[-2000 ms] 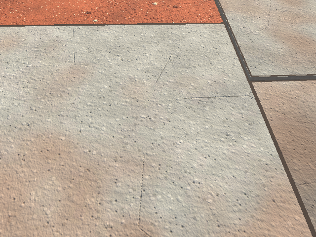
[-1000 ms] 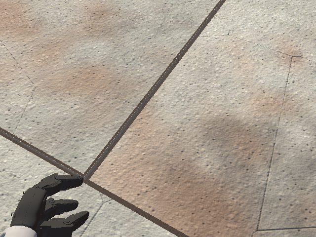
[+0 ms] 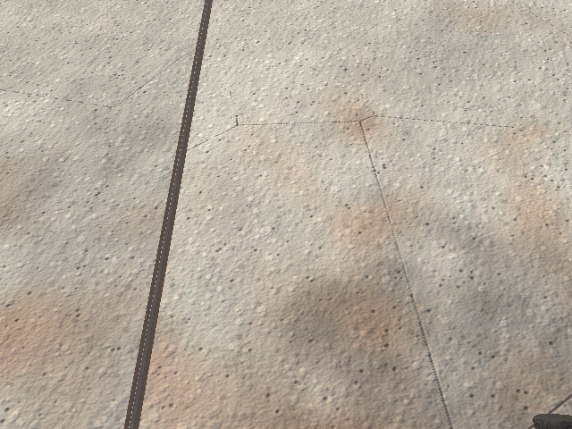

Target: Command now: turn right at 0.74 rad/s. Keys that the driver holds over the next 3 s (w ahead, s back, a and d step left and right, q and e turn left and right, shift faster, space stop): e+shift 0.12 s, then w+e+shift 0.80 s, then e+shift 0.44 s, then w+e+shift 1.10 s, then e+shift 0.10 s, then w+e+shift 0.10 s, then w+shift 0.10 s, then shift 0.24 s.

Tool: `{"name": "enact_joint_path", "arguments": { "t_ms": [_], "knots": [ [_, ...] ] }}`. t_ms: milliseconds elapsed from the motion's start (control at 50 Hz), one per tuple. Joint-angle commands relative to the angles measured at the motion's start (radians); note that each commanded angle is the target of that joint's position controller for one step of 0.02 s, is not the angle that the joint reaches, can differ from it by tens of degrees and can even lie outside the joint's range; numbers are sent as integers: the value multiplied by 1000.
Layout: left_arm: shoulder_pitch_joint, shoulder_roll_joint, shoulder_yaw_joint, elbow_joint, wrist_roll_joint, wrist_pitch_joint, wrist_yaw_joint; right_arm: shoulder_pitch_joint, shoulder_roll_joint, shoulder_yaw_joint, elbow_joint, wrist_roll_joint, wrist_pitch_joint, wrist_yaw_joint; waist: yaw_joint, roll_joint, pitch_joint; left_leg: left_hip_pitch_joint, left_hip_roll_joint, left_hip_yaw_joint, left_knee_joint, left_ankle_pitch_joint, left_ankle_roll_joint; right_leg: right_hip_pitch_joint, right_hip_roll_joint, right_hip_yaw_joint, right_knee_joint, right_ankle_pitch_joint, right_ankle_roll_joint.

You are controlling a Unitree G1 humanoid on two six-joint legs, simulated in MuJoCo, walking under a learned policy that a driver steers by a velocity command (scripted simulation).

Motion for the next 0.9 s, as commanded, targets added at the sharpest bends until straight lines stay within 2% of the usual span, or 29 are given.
{"name": "enact_joint_path", "arguments": {
  "t_ms": [20, 60, 80, 100, 120, 140, 160, 180, 220, 280, 340, 360, 380, 420, 480, 560, 600, 620, 640, 660, 680, 700, 720, 740, 760, 780, 800, 840, 900],
  "knots": [
    [-95, 183, 58, -100, -8, 10, 11, -38, -18, -1, -90, 12, -28, 18, -28, -187, -155, -4, -6, -20, -154, 56, -19, 175, -173, 277, -74, 548, -177],
    [-110, 188, 63, -116, -13, 16, 6, 8, -44, -11, -74, 22, -28, 28, -43, -217, -168, 110, -12, -25, -323, 119, -19, 147, -159, 330, -75, 493, -161],
    [-137, 181, 61, -126, -25, 14, 5, 48, -55, -20, -58, 21, -27, 27, -71, -212, -165, 186, -9, -11, -458, 215, -13, 112, -135, 336, -59, 411, -138],
    [-133, 157, 54, -131, -29, 11, 4, 85, -77, -32, -40, 17, -24, 21, -78, -181, -172, 307, 35, -12, -561, 325, 2, 35, -91, 312, -19, 258, -101],
    [-34, 94, 40, -113, -9, 12, -1, 88, -135, -44, -50, 3, -15, 12, -30, 20, -215, 462, 243, -189, -564, 413, 76, -109, 11, 188, 183, -129, -44],
    [-4, 119, 52, -135, -9, 1, -1, 84, -197, -55, -60, -37, -9, 19, -17, 250, -179, 444, 460, -493, -630, 294, 233, -355, 103, 60, 350, -382, -2],
    [-21, 189, 67, -138, -2, -12, -5, 53, -173, -52, -75, -36, -22, 19, -17, 194, -114, 400, 507, -531, -694, -11, 271, -435, -24, 40, 505, -288, 11],
    [-56, 223, 75, -134, -8, -15, -9, 22, -136, -41, -80, -20, -32, 12, -19, 156, -64, 369, 453, -452, -715, -167, 240, -479, -58, -8, 558, -198, 12],
    [-51, 197, 71, -114, 6, -15, -16, 16, -120, -35, -73, 12, -47, -10, -26, 117, -39, 409, 379, -320, -727, -173, 181, -554, -91, -61, 661, -77, 28],
    [-79, 141, 49, -128, -3, -37, -35, 109, -112, -27, -44, -1, -75, -11, -71, 90, -29, 426, 343, -172, -745, -125, 162, -611, -129, -127, 756, 23, 33],
    [-112, 127, 40, -147, -9, -50, -43, 170, -119, -28, -16, -11, -89, 2, -92, 80, -4, 446, 358, -104, -761, -91, 175, -670, -158, -123, 746, 93, 47],
    [-174, 114, 29, -154, 112, -19, -98, 244, -140, -24, 21, -47, -71, 17, -96, -61, 15, 373, 379, -61, -769, -102, 164, -623, -101, -142, 736, 90, 32],
    [-172, 96, 28, -158, 99, -5, -125, 242, -152, -29, 26, -45, -68, 24, -88, 0, 33, 366, 377, -18, -769, -85, 150, -632, -103, -141, 716, 113, 26],
    [-167, 105, 28, -152, 71, 0, -147, 238, -147, -25, 36, -37, -73, 24, -78, 84, 43, 377, 392, 38, -777, -76, 140, -645, -116, -141, 682, 157, 17],
    [-228, 114, 23, -168, 68, -4, -156, 276, -144, -25, 68, -37, -80, 15, -87, 98, 79, 443, 432, 100, -803, -70, 143, -674, -144, -164, 591, 149, -9],
    [-345, 87, -1, -205, 63, -13, -171, 344, -148, -25, 125, -46, -76, 8, -122, 94, 141, 535, 448, 233, -828, 27, 138, -645, -166, -254, 421, 67, -86],
    [-384, 70, -15, -219, 63, -16, -169, 379, -152, -23, 160, -48, -64, 6, -128, 92, 155, 589, 441, 305, -787, 211, 136, -603, -147, -312, 344, -23, -135],
    [-356, 64, -20, -213, 62, -17, -161, 362, -162, -21, 166, -46, -59, 5, -95, 92, 132, 579, 424, 363, -718, 489, 123, -499, -109, -354, 290, -77, -165],
    [-293, 71, -16, -195, 60, -18, -146, 359, -184, -21, 173, -40, -54, 5, -55, 94, 69, 568, 416, 399, -597, 879, 118, -351, -37, -411, 270, -130, -192],
    [-146, 96, -1, -154, 50, -26, -128, 354, -220, -26, 178, -36, -44, 8, 23, 93, -32, 540, 423, 411, -381, 1232, 126, -150, 52, -449, 279, -170, -211],
    [77, 131, 23, -89, 46, -39, -112, 314, -253, -28, 159, -17, -37, 16, 140, 73, -157, 397, 424, 413, -95, 1312, 116, 169, 100, -414, 207, -99, -237],
    [251, 217, 64, -15, 50, -40, -94, 303, -208, -14, 132, -30, -42, 26, 195, -33, -263, 104, 374, 381, 233, 844, 83, 513, 41, -224, 136, -193, -242],
    [160, 375, 95, -43, 33, -26, -80, 250, -79, 14, 6, -30, -62, 49, 82, -357, -297, -344, 149, 275, 580, -31, 6, 701, -229, 419, -142, -577, -351],
    [194, 356, 89, -79, 43, -26, -73, 111, -139, 14, -44, -41, -79, 53, 130, -144, -320, -441, 150, 57, 653, 30, 6, 687, -284, 600, -261, -515, -345],
    [203, 323, 78, -34, 55, -30, -65, 45, -145, 15, -59, -32, -89, 51, 120, -80, -199, -488, 181, 40, 624, 111, 22, 615, -276, 496, -256, -318, -328],
    [186, 285, 66, -17, 58, -43, -55, 104, -123, 27, -32, -31, -96, 46, 53, -31, -94, -428, 222, 40, 535, 158, 30, 450, -248, 390, -241, -146, -311],
    [132, 255, 54, -22, 53, -56, -48, 131, -115, 29, -18, -47, -88, 45, 5, -1, -65, -351, 252, 28, 459, 162, 28, 329, -195, 287, -238, -95, -290],
    [64, 200, 28, -37, 36, -78, -45, 193, -111, 35, 6, -71, -51, 51, -60, -46, -40, -248, 268, 22, 397, 144, 6, 172, -121, 201, -270, -22, -307],
    [106, 176, 14, -18, 28, -107, -55, 60, -94, 45, -35, -70, -20, 57, -47, -39, 48, -264, 253, 70, 237, 173, -24, 37, -69, 165, -347, 55, -319]
  ]
}}
Next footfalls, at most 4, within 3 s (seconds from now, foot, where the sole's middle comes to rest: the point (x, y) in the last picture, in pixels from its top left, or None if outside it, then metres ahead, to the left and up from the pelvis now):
0.12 left None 0.06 0.11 -0.77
0.68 right None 0.23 -0.30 -0.78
1.14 left None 0.62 -0.61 -0.78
1.66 right None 0.37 -0.70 -0.77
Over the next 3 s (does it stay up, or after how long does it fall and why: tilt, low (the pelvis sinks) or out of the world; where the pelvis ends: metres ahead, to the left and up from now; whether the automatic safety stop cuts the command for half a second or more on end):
stays up -0.10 -1.51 -0.02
